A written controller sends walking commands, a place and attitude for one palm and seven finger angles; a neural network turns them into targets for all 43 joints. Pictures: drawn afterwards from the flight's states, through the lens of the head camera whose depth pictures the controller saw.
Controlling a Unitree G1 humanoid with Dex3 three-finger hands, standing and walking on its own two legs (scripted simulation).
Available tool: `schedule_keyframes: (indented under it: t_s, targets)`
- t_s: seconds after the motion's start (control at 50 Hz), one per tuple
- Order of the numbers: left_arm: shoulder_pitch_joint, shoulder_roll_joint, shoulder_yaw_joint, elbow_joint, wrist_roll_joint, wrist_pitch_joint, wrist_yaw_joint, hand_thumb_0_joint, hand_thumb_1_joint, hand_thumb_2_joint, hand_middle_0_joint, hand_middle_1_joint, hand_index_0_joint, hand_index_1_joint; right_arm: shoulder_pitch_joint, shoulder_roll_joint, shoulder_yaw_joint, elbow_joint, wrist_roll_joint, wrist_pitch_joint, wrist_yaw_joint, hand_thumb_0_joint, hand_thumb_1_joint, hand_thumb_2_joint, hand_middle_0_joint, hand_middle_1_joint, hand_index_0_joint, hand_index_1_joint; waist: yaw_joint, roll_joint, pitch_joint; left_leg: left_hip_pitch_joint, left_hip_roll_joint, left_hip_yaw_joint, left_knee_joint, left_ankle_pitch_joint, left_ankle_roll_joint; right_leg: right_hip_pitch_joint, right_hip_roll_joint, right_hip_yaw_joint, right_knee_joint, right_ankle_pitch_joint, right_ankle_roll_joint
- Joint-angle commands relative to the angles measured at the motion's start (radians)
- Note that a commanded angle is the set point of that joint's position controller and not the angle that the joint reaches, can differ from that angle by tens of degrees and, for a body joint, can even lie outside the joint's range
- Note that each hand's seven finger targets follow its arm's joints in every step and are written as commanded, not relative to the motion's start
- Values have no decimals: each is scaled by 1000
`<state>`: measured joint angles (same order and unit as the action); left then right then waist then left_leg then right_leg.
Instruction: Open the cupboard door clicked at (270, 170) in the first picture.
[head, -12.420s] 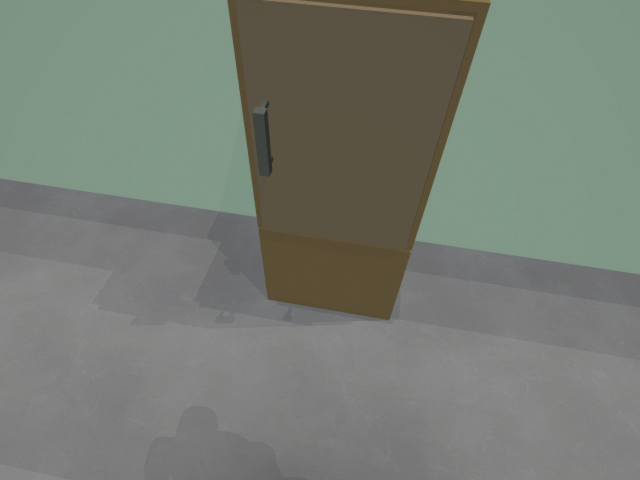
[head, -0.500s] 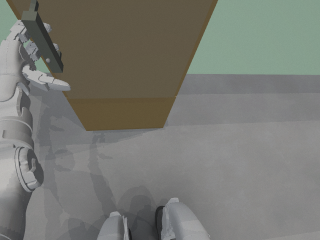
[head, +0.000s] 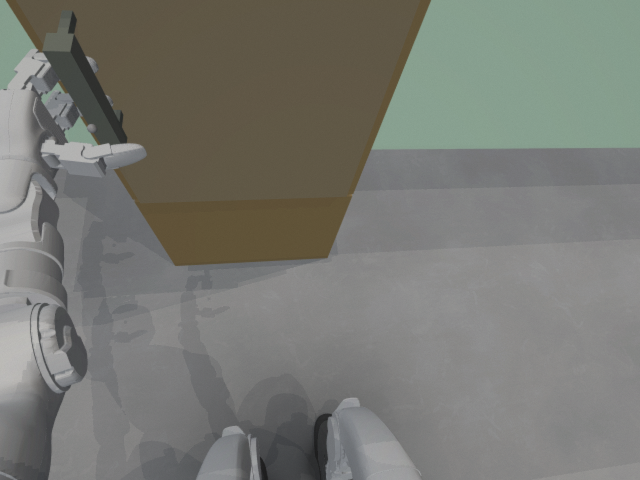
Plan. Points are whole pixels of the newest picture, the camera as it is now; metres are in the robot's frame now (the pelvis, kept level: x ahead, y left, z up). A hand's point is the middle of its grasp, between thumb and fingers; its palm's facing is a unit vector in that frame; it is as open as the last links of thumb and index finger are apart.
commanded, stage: close the thumb around the handle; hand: left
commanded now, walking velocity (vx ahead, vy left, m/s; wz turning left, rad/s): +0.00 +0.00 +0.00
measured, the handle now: (94, 88) +0.58 +0.22 +0.05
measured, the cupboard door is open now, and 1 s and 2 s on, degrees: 0 13 44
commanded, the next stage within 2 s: pull the door open along its arc in 0.42 s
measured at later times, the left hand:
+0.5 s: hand (95, 128) +0.52 +0.21 +0.06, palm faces +0.00 -1.00 -0.02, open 7.1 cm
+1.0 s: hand (110, 192) +0.43 +0.19 +0.06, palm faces +0.01 -1.00 +0.00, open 7.1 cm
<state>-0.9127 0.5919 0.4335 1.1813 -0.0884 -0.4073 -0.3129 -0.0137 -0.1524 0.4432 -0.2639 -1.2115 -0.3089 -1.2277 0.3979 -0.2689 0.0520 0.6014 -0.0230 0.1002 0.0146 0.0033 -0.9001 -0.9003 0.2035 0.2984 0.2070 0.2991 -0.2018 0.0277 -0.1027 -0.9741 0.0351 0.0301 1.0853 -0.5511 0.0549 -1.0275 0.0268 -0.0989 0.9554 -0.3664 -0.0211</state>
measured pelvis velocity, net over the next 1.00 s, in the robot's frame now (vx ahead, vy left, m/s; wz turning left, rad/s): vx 0.01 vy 0.00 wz -0.01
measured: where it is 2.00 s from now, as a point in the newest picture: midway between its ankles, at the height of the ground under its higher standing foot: outside the picture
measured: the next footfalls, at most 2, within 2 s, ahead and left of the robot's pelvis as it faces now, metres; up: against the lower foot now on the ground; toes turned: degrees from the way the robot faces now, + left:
none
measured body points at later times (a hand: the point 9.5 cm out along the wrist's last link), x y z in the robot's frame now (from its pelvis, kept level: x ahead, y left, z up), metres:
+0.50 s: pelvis +0.00 +0.00 +0.00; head +0.16 +0.03 +0.42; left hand +0.51 +0.27 +0.06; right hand -0.01 -0.26 -0.10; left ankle -0.03 +0.08 -0.66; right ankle +0.04 -0.11 -0.66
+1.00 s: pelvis +0.01 +0.00 +0.02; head +0.13 +0.02 +0.45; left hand +0.43 +0.24 +0.06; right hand +0.06 -0.26 -0.09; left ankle -0.03 +0.08 -0.66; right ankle +0.04 -0.11 -0.66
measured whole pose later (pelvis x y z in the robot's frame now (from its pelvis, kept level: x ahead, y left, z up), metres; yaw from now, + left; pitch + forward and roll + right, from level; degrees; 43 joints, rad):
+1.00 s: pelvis +0.01 +0.00 +0.02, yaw -1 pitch +21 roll -3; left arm -0.43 0.34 0.31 0.69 -0.21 -0.39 -0.22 0.00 0.61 0.70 -0.23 -1.30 -0.25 -1.29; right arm 0.38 -0.26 0.01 0.53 0.01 0.08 0.05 0.01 -0.90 -0.90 0.20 0.30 0.21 0.30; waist -0.12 0.03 -0.15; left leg -0.81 0.03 0.07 0.97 -0.53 0.06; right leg -0.89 0.03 -0.06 0.88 -0.36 -0.01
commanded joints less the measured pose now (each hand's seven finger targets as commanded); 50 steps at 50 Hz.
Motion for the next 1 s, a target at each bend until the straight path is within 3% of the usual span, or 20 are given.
schedule_keyframes:
  t_s: [0.0,0.04,0.08,0.14,0.2,0.26,0.28,0.32,0.36,0.38,0.42,0.5,0.52,0.68,0.76,0.84,0.92,0.94,0.96,0.98]
  targets:
    - [-402,253,24,-221,-19,-81,-9,0,340,660,-360,-1290,-360,-1290,198,-197,-64,-38,1,-4,-16,0,-900,-900,200,300,200,300,8,189,-520,328,-1,-103,-115,610,-48,321,25,64,-41,356,-8]
    - [-394,256,27,-209,-19,-77,-7,0,452,708,-368,-1302,-368,-1302,196,-201,-65,-38,1,-2,-17,0,-900,-900,200,300,200,300,6,161,-495,320,2,-107,-119,593,-49,307,25,58,-44,333,-6]
    - [-415,255,27,-222,-21,-81,-8,0,564,756,-376,-1314,-376,-1314,200,-200,-66,-36,-1,-4,-17,0,-900,-900,200,300,200,300,4,194,-520,347,3,-110,-112,624,-53,292,25,58,-39,340,-7]
    - [-409,251,23,-192,-23,-73,-9,0,732,828,-388,-1332,-388,-1332,199,-201,-64,-36,0,-5,-18,0,-900,-900,200,300,200,300,-4,143,-499,298,-2,-102,-111,569,-43,315,25,64,-43,337,-4]
    - [-410,259,34,-211,-24,-78,-10,0,900,900,-400,-1350,-400,-1350,203,-202,-66,-37,-2,-7,-18,0,-900,-900,200,300,200,300,3,178,-531,335,1,-108,-107,621,-50,301,24,60,-36,350,-6]
    - [-380,259,42,-222,-29,-77,-14,0,900,900,-400,-1350,-400,-1350,208,-203,-69,-44,-2,-4,-18,0,-900,-900,200,300,200,300,8,159,-552,349,4,-112,-105,662,-50,316,27,57,-33,374,-8]
    - [-383,265,44,-235,-29,-77,-13,0,900,900,-400,-1350,-400,-1350,205,-200,-70,-42,0,-2,-18,0,-900,-900,200,300,200,300,17,185,-554,361,5,-113,-107,678,-56,312,25,57,-34,375,-6]
    - [-395,230,21,-227,-31,-71,-7,0,900,900,-400,-1350,-400,-1350,200,-198,-68,-40,1,-1,-14,0,-900,-900,200,300,200,300,5,171,-519,357,6,-114,-110,649,-57,285,27,52,-40,344,-3]
    - [-404,232,24,-236,-32,-77,1,0,900,900,-400,-1350,-400,-1350,204,-199,-68,-42,0,-2,-16,0,-900,-900,200,300,200,300,0,170,-519,356,5,-111,-111,652,-52,290,28,54,-40,354,-5]
    - [-381,264,47,-225,-24,-76,5,0,900,900,-400,-1350,-400,-1350,204,-202,-71,-39,0,-2,-16,0,-900,-900,200,300,200,300,13,158,-529,348,5,-112,-111,642,-54,299,27,56,-40,348,-3]
    - [-399,234,16,-203,-18,-71,5,0,900,900,-400,-1350,-400,-1350,200,-198,-66,-37,1,-3,-17,0,-900,-900,200,300,200,300,1,150,-496,325,3,-112,-115,606,-53,289,25,55,-40,329,-2]
    - [-429,226,10,-210,-12,-80,13,0,900,900,-400,-1350,-400,-1350,205,-198,-69,-30,-3,-5,-16,0,-900,-900,200,300,200,300,-5,191,-515,375,6,-122,-106,648,-64,244,24,50,-36,315,-3]
    - [-423,252,29,-216,-11,-82,14,0,900,900,-400,-1350,-400,-1350,208,-201,-68,-31,-4,-6,-15,0,-900,-900,200,300,200,300,3,172,-527,361,6,-122,-105,642,-62,266,25,52,-35,322,-3]
    - [-174,203,26,-295,-50,-72,-12,0,900,900,-400,-1350,-400,-1350,176,-191,-73,-81,12,-2,-6,0,-900,-900,200,300,200,300,64,152,-544,345,-2,-91,-140,661,-52,382,25,58,-50,387,-7]
    - [0,151,13,-405,-82,-60,-11,0,900,900,-400,-1350,-400,-1350,151,-184,-83,-116,24,-1,0,0,-900,-900,200,300,200,300,94,117,-542,356,-2,-79,-166,702,-48,439,26,57,-63,426,-8]
    - [179,54,-25,-536,-124,-51,-2,0,900,900,-400,-1350,-400,-1350,106,-169,-92,-146,34,-14,11,0,-900,-900,200,300,200,300,120,58,-501,301,-13,-49,-200,645,-36,531,16,67,-85,463,-4]
    - [352,-59,-88,-655,-146,-51,25,0,900,900,-400,-1350,-400,-1350,69,-152,-99,-161,40,-38,21,0,-900,-900,200,300,200,300,140,57,-459,313,-13,-37,-217,668,-42,541,9,64,-86,478,-4]
    - [365,-97,16,-753,-196,-54,173,0,900,900,-400,-1350,-400,-1350,28,-125,-105,-177,38,-55,26,0,-900,-900,200,300,200,300,209,44,-450,291,-18,-37,-228,653,-58,538,13,46,-90,452,-5]
    - [426,-183,-65,-772,-170,-54,254,0,900,900,-400,-1350,-400,-1350,17,-122,-102,-171,32,-71,34,0,-900,-900,200,300,200,300,192,60,-429,309,-15,-43,-229,662,-69,505,14,37,-83,428,-6]
    - [465,-242,-90,-794,-155,-51,321,0,900,900,-400,-1350,-400,-1350,10,-115,-106,-160,29,-80,43,0,-900,-900,200,300,200,300,187,75,-402,324,-10,-46,-228,681,-87,467,12,28,-77,407,-5]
